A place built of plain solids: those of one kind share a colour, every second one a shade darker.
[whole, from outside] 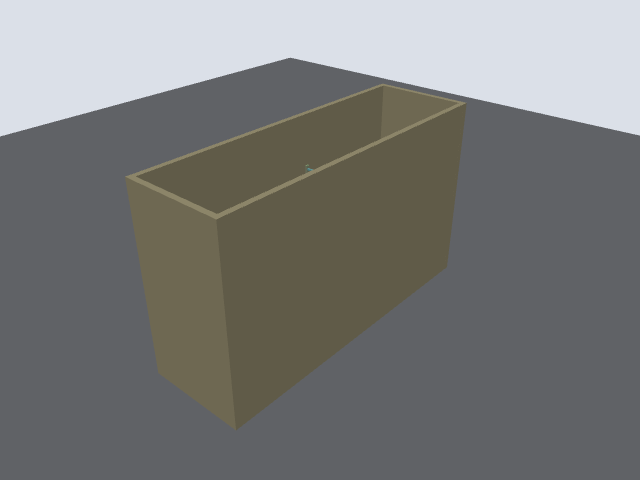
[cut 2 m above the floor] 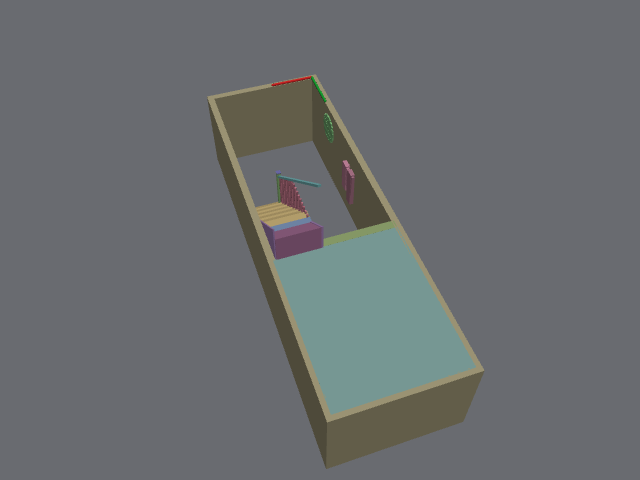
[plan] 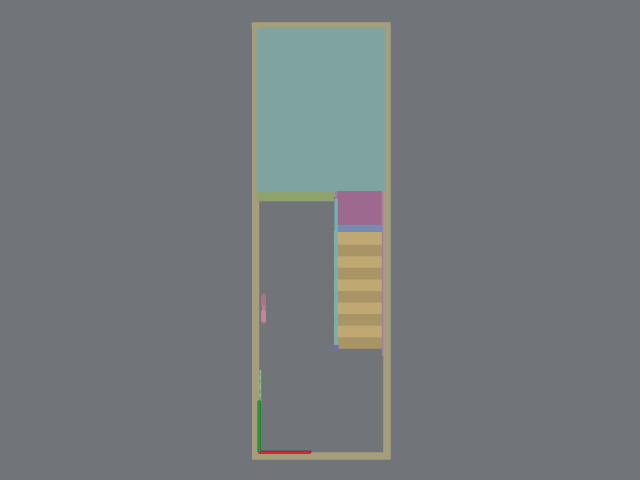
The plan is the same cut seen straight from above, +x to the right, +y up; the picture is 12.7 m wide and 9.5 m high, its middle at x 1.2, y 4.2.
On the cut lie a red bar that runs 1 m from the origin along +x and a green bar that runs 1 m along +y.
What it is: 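A row house's entrance hall, a dwelling of no particular year; the hall below, the landing 2.71 m above it, and between them a joiner's timber flight of 14 risers of about 0.193 m on goings of about 0.229 m, 0.88 m clear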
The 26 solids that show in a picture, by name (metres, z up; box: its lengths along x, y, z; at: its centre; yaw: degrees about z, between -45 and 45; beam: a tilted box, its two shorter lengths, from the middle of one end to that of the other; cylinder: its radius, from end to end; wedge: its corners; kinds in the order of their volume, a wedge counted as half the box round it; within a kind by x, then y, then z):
{
 "upper_1": {"box": [2.55, 3.26, 2.75], "at": [1.23, 6.78, 1.33]},
 "wall_1": {"box": [0.15, 8.66, 5.19], "at": [-0.07, 4.18, 2.54]},
 "wall_2": {"box": [2.75, 0.15, 5.19], "at": [1.23, -0.07, 2.54]},
 "wall_3": {"box": [2.75, 0.15, 5.19], "at": [1.23, 8.44, 2.54]},
 "wall_4": {"box": [0.15, 8.66, 5.19], "at": [2.52, 4.18, 2.54]},
 "carriage_1": {"wedge": [[1.54, 2.1, -0.05], [1.54, 2.1, 0.0], [1.54, 5.17, -0.05], [1.54, 5.17, 2.59], [2.43, 2.1, -0.05], [2.43, 2.1, 0.0], [2.43, 5.17, -0.05], [2.43, 5.17, 2.59]]},
 "upper_edge_1": {"box": [1.53, 0.18, 2.75], "at": [0.71, 5.06, 1.33]},
 "string_1": {"wedge": [[1.5, 2.07, -0.05], [1.5, 2.07, -0.01], [1.5, 5.17, -0.05], [1.5, 5.17, 2.61], [1.54, 2.07, -0.05], [1.54, 2.07, -0.01], [1.54, 5.17, -0.05], [1.54, 5.17, 2.61]]},
 "string_2": {"wedge": [[2.42, 1.91, -0.05], [2.42, 1.91, 0.12], [2.42, 5.15, -0.05], [2.42, 5.15, 2.86], [2.45, 1.91, -0.05], [2.45, 1.91, 0.12], [2.45, 5.15, -0.05], [2.45, 5.15, 2.86]]},
 "rail_1": {"wedge": [[1.49, 2.1, 1.04], [1.49, 2.1, 1.1], [1.49, 5.01, 3.49], [1.49, 5.01, 3.55], [1.55, 2.1, 1.04], [1.55, 2.1, 1.1], [1.55, 5.01, 3.49], [1.55, 5.01, 3.55]]},
 "tread_1": {"wedge": [[1.48, 2.05, 0.08], [1.48, 2.05, 0.18], [1.48, 2.33, 0.09], [1.48, 2.33, 0.19], [2.43, 2.05, 0.08], [2.43, 2.05, 0.18], [2.43, 2.33, 0.09], [2.43, 2.33, 0.19]]},
 "tread_2": {"wedge": [[1.48, 2.28, 0.28], [1.48, 2.28, 0.38], [1.48, 2.56, 0.28], [1.48, 2.56, 0.38], [2.43, 2.28, 0.28], [2.43, 2.28, 0.38], [2.43, 2.56, 0.28], [2.43, 2.56, 0.38]]},
 "tread_3": {"wedge": [[1.48, 2.51, 0.47], [1.48, 2.51, 0.57], [1.48, 2.79, 0.47], [1.48, 2.79, 0.57], [2.43, 2.51, 0.47], [2.43, 2.51, 0.57], [2.43, 2.79, 0.48], [2.43, 2.79, 0.58]]},
 "tread_4": {"wedge": [[1.48, 2.73, 0.66], [1.48, 2.73, 0.76], [1.48, 3.02, 0.67], [1.48, 3.02, 0.77], [2.43, 2.73, 0.66], [2.43, 2.73, 0.76], [2.43, 3.02, 0.67], [2.43, 3.02, 0.77]]},
 "tread_5": {"wedge": [[1.48, 2.96, 0.85], [1.48, 2.96, 0.95], [1.48, 3.24, 0.86], [1.48, 3.24, 0.96], [2.43, 2.96, 0.86], [2.43, 2.96, 0.96], [2.43, 3.24, 0.86], [2.43, 3.24, 0.96]]},
 "tread_6": {"wedge": [[1.48, 3.19, 1.05], [1.48, 3.19, 1.15], [1.48, 3.47, 1.05], [1.48, 3.47, 1.15], [2.43, 3.19, 1.05], [2.43, 3.19, 1.15], [2.43, 3.47, 1.05], [2.43, 3.47, 1.15]]},
 "tread_7": {"wedge": [[1.48, 3.42, 1.24], [1.48, 3.42, 1.34], [1.48, 3.7, 1.25], [1.48, 3.7, 1.35], [2.43, 3.42, 1.24], [2.43, 3.42, 1.34], [2.43, 3.7, 1.25], [2.43, 3.7, 1.35]]},
 "tread_8": {"wedge": [[1.48, 3.65, 1.44], [1.48, 3.65, 1.54], [1.48, 3.93, 1.44], [1.48, 3.93, 1.54], [2.43, 3.65, 1.44], [2.43, 3.65, 1.54], [2.43, 3.93, 1.44], [2.43, 3.93, 1.54]]},
 "tread_9": {"wedge": [[1.48, 3.88, 1.63], [1.48, 3.88, 1.73], [1.48, 4.16, 1.63], [1.48, 4.16, 1.73], [2.43, 3.88, 1.63], [2.43, 3.88, 1.73], [2.43, 4.16, 1.64], [2.43, 4.16, 1.74]]},
 "tread_10": {"wedge": [[1.48, 4.11, 1.82], [1.48, 4.11, 1.92], [1.48, 4.39, 1.83], [1.48, 4.39, 1.93], [2.43, 4.11, 1.83], [2.43, 4.11, 1.93], [2.43, 4.39, 1.83], [2.43, 4.39, 1.93]]},
 "coat_pegs_1": {"box": [0.1, 0.21, 0.75], "at": [0.08, 2.69, 1.18]},
 "coat_pegs_2": {"box": [0.1, 0.21, 0.93], "at": [0.08, 2.99, 1.09]},
 "coat_pegs_3": {"box": [0.07, 0.07, 0.58], "at": [0.09, 3.1, 1.24]},
 "riser_1": {"wedge": [[1.5, 4.36, 1.9], [1.5, 4.36, 2.03], [1.5, 4.62, 2.0], [1.5, 4.62, 2.03], [2.43, 4.36, 1.9], [2.43, 4.36, 2.03], [2.43, 4.62, 2.0], [2.43, 4.62, 2.03]]},
 "newel_foot_1": {"box": [0.09, 0.09, 1.22], "at": [1.52, 2.07, 0.56]},
 "bal_1": {"cylinder": 0.023, "from": [1.52, 3.24, 1.14], "to": [1.52, 3.24, 2.01]}
}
